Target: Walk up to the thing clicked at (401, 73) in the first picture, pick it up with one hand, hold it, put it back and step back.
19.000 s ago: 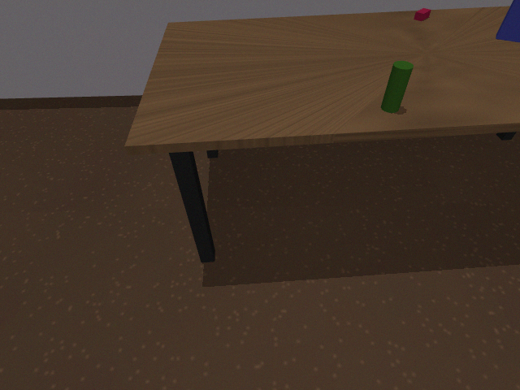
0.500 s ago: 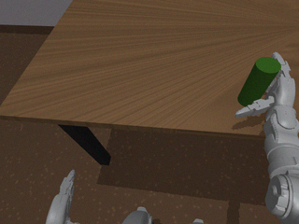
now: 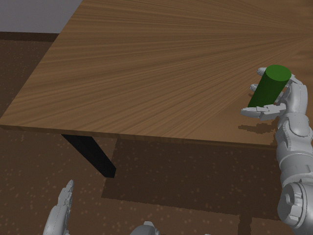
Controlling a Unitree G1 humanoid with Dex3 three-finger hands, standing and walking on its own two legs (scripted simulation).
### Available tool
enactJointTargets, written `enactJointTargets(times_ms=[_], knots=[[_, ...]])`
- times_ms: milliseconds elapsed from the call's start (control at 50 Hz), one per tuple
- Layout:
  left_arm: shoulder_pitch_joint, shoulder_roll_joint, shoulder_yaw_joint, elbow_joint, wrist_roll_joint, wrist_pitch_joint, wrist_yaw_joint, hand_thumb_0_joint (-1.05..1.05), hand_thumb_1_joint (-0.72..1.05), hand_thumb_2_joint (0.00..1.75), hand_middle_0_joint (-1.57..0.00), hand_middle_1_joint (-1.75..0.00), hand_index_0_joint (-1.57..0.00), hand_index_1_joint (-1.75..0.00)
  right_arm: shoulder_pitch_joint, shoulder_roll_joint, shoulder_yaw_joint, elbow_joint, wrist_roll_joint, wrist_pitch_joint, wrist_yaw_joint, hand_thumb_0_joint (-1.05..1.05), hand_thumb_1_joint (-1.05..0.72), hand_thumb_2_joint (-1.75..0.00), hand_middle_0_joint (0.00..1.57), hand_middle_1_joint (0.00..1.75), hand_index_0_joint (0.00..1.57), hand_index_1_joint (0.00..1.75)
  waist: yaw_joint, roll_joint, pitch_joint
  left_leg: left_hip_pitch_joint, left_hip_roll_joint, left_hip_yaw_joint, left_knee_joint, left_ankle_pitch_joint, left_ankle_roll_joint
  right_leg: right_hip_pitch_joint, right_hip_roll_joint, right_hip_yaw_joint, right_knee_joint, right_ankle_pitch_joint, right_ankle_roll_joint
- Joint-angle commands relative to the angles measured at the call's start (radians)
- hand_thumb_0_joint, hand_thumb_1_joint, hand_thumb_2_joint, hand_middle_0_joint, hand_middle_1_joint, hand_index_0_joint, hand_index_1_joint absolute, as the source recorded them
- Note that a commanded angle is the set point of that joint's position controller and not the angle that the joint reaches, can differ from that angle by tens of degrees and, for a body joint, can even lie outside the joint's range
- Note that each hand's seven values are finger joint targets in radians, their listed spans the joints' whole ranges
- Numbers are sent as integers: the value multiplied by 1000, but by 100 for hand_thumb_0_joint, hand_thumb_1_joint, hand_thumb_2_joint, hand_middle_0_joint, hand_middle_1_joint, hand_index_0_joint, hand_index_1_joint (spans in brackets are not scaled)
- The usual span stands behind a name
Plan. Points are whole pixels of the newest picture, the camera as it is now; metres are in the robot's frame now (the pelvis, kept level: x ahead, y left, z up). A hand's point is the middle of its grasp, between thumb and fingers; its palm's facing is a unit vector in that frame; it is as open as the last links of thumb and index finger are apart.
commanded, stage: close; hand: right
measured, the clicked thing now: (266, 92) +0.48 -0.20 +0.08
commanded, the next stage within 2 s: settle in 0.12 s
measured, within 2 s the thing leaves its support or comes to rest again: leaves its support in 0.44 s
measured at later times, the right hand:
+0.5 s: hand (264, 89) +0.48 -0.19 +0.08, palm faces +0.16 +0.99 +0.02, open 7.4 cm
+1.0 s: hand (268, 75) +0.48 -0.19 +0.13, palm faces +0.15 +0.99 +0.01, open 7.5 cm
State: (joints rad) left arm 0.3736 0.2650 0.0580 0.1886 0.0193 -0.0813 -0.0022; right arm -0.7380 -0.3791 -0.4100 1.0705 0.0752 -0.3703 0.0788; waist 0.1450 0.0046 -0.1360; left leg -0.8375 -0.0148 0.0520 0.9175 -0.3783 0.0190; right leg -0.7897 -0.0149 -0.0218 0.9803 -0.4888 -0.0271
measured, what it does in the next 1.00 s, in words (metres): stands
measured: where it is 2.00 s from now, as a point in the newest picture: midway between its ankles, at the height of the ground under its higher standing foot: outside the picture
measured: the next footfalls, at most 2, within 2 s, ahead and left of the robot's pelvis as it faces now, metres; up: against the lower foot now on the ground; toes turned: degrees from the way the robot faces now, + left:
none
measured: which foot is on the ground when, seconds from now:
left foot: down 0.00-1.00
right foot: down 0.00-1.00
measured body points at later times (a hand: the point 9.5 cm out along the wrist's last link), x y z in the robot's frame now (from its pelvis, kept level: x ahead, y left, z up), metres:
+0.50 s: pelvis -0.01 +0.00 +0.00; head +0.08 -0.03 +0.44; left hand +0.14 +0.27 -0.03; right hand +0.47 -0.25 +0.09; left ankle +0.03 +0.11 -0.68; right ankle -0.01 -0.10 -0.68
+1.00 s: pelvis +0.00 +0.00 +0.02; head +0.07 -0.01 +0.46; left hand +0.15 +0.27 -0.03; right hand +0.47 -0.24 +0.13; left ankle +0.03 +0.11 -0.68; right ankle -0.01 -0.10 -0.68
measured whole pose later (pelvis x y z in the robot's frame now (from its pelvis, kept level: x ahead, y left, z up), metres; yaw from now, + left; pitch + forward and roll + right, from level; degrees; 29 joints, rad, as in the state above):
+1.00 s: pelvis +0.00 +0.00 +0.02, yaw +0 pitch +14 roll +1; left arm 0.34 0.25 0.03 0.28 0.00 -0.09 0.02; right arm -0.82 -0.39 -0.36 1.05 0.09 -0.26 0.06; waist 0.13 0.00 -0.11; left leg -0.72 -0.02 0.05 0.81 -0.33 0.02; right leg -0.67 -0.01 -0.03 0.86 -0.43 -0.02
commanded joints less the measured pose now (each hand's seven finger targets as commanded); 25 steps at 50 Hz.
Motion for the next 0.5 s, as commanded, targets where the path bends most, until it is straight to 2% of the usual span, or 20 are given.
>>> enactJointTargets(times_ms=[0, 20, 40, 60, 80, 100, 120, 140, 160, 180, 200, 240, 280, 320, 340, 380, 400, 420, 440, 480], knots=[[30, 95, 43, -98, 7, -56, 16, 0, -53, 4, -4, -5, -5, -4, -458, -251, 4, -160, 0, -88, 1, 0, 14, -57, 105, 83, 105, 84, 18, -74, -306, 243, -4, -60, -90, 256, 2, 114, 11, 40, -122, 290, 8], [43, 75, 15, -93, 7, -57, 12, 0, -53, 4, -4, -4, -5, -4, -441, -229, 6, -119, 0, -87, 10, 0, 13, -62, 106, 87, 107, 87, 23, -68, -333, 251, -2, -63, -80, 281, 3, 109, 15, 40, -112, 306, 7], [3, 78, 9, -146, 5, -62, 14, 0, -53, 4, -4, -5, -5, -4, -486, -241, 6, -176, 2, -93, 20, 0, 8, -66, 108, 91, 109, 91, 32, -85, -417, 282, 1, -66, -74, 324, 3, 140, 15, 41, -106, 338, 8], [-43, 99, 18, -227, 5, -70, 18, 0, -53, 4, -4, -5, -5, -4, -546, -272, 3, -234, 1, -96, 25, 0, 5, -70, 110, 94, 111, 94, 37, -117, -519, 325, 2, -69, -66, 367, 3, 189, 16, 40, -101, 379, 12], [-21, 115, 33, -226, 7, -68, 22, 0, -53, 4, -4, -5, -5, -4, -565, -276, 14, -240, -2, -89, 27, 0, 0, -74, 115, 98, 115, 98, 33, -123, -544, 326, -1, -64, -67, 374, 1, 223, 17, 39, -98, 396, 12], [27, 144, 63, -180, 7, -61, 26, 0, -53, 4, -5, -5, -5, -4, -506, -266, 15, -156, -2, -72, 30, 0, -3, -80, 118, 103, 119, 104, 49, -121, -478, 264, -6, -54, -70, 351, 3, 221, 14, 45, -98, 395, 14], [84, 127, 48, -126, 9, -55, 19, 0, -53, 3, -5, -5, -5, -4, -442, -217, 33, -76, 4, -55, 33, 0, -8, -84, 121, 107, 122, 107, 52, -122, -387, 223, -8, -50, -77, 323, 4, 189, 14, 46, -104, 378, 17], [65, 114, 33, -141, 7, -58, 15, 0, -52, 3, -4, -5, -6, -4, -461, -190, 38, -104, 13, -53, 34, 0, -11, -88, 124, 111, 125, 111, 55, -115, -400, 210, -8, -47, -80, 309, 4, 198, 12, 52, -105, 371, 16], [-5, 135, 50, -225, 4, -69, 18, 0, -53, 3, -5, -5, -6, -4, -513, -217, 32, -173, 12, -61, 26, 0, -16, -94, 128, 116, 129, 116, 45, -121, -472, 221, -9, -42, -78, 293, 4, 229, 8, 59, -112, 370, 18], [-5, 152, 69, -234, 4, -74, 22, 0, -53, 3, -5, -5, -6, -4, -524, -249, 15, -206, 12, -67, 21, 0, -24, -97, 132, 120, 133, 120, 36, -136, -497, 215, -10, -37, -81, 286, 4, 261, 4, 58, -111, 384, 21], [29, 180, 99, -195, 6, -67, 25, 0, -53, 3, -5, -5, -6, -4, -459, -273, -1, -167, 10, -61, 15, 0, -30, -104, 137, 126, 138, 126, 24, -135, -453, 206, -12, -33, -82, 266, 5, 238, 5, 56, -119, 366, 23], [80, 154, 87, -146, 5, -56, 13, 0, -55, 5, -6, -6, -6, -5, -374, -228, 0, -118, 12, -54, 7, 0, -33, -119, 130, 132, 132, 132, 13, -88, -387, 230, -10, -35, -79, 278, 5, 165, 13, 54, -120, 345, 18], [-1, 123, 65, -187, 3, -67, 13, 0, -55, 5, -6, -6, -6, -5, -533, -255, 1, -259, 16, -81, 2, 0, -37, -123, 133, 136, 135, 136, 13, -113, -470, 270, -6, -48, -65, 325, 8, 181, 12, 49, -105, 379, 17], [-29, 161, 96, -209, -1, -68, 20, 0, -56, 6, -6, -6, -6, -6, -533, -271, 4, -238, 12, -77, -6, 0, -43, -128, 135, 140, 138, 140, 16, -71, -447, 286, -8, -41, -79, 290, 6, 165, 10, 53, -122, 335, 13], [-54, 164, 89, -225, -3, -68, 23, 0, -55, 5, -6, -6, -6, -5, -503, -285, -17, -213, 10, -73, -11, 0, -46, -132, 136, 143, 139, 143, 9, -56, -446, 289, -9, -39, -81, 287, 5, 171, 8, 56, -127, 336, 14], [-21, 123, 57, -164, 0, -62, 19, 0, -55, 5, -6, -6, -6, -5, -522, -283, -20, -210, 10, -73, -21, 0, -45, -131, 138, 144, 141, 144, -10, -103, -437, 293, -7, -44, -92, 266, 6, 174, 9, 49, -140, 320, 16], [-15, 117, 46, -169, 1, -63, 19, 0, -54, 5, -5, -6, -6, -5, -550, -283, -19, -263, 11, -74, -21, 0, -43, -132, 138, 145, 141, 145, -10, -122, -483, 296, -9, -43, -91, 282, 8, 209, 7, 51, -143, 342, 18], [-24, 102, 33, -185, -2, -65, 19, 0, -54, 5, -5, -6, -6, -5, -569, -251, 22, -278, 9, -70, -20, 0, -42, -134, 138, 146, 140, 146, -7, -132, -499, 300, -12, -42, -94, 283, 9, 237, 6, 52, -149, 361, 22], [0, 107, 32, -149, 1, -62, 20, 0, -54, 5, -5, -6, -6, -5, -553, -247, 30, -234, 7, -62, -20, 0, -41, -131, 138, 144, 140, 144, -2, -135, -449, 269, -17, -33, -98, 268, 10, 242, 2, 57, -157, 374, 27], [4, 93, 25, -141, -3, -61, 19, 0, -54, 5, -5, -6, -6, -6, -560, -229, 61, -276, 3, -57, -19, 0, -43, -132, 137, 144, 139, 144, -1, -165, -488, 275, -17, -36, -98, 309, 12, 297, -1, 55, -149, 458, 33]])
